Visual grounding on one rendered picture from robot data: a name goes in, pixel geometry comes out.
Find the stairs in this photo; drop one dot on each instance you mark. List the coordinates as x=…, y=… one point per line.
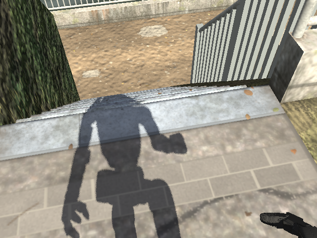
x=128, y=99

